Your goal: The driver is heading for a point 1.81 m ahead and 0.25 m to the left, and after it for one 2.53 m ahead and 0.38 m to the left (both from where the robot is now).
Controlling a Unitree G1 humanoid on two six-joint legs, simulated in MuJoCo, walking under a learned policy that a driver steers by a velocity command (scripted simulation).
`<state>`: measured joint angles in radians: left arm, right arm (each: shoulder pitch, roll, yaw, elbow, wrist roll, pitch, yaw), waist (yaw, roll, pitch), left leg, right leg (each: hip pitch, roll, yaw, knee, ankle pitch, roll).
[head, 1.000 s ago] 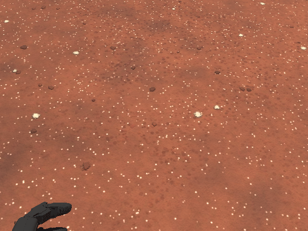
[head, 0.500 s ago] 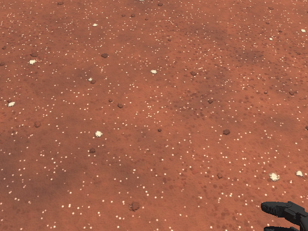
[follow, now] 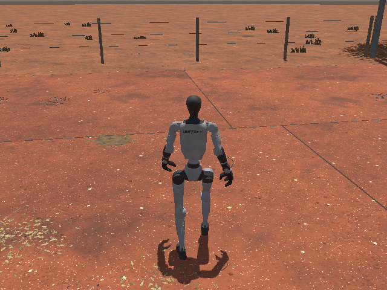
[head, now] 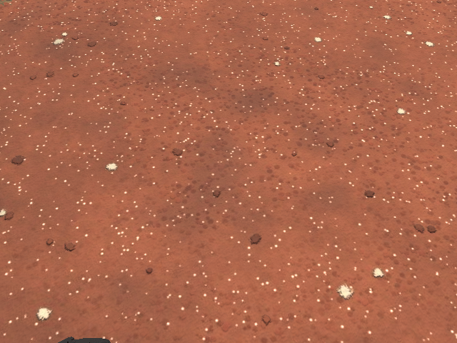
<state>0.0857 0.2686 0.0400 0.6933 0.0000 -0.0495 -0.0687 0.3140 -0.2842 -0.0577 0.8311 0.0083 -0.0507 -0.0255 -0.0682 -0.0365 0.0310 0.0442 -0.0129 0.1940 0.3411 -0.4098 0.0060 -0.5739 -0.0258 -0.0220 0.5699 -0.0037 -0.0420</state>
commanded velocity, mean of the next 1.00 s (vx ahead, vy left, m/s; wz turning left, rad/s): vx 0.06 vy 0.00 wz -0.08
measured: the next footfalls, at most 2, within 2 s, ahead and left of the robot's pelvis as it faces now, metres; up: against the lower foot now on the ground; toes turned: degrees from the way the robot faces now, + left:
right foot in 0.02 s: +0.19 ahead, -0.10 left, +0.00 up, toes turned -3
left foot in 0.40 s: +0.18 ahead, +0.15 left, +0.00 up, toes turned -4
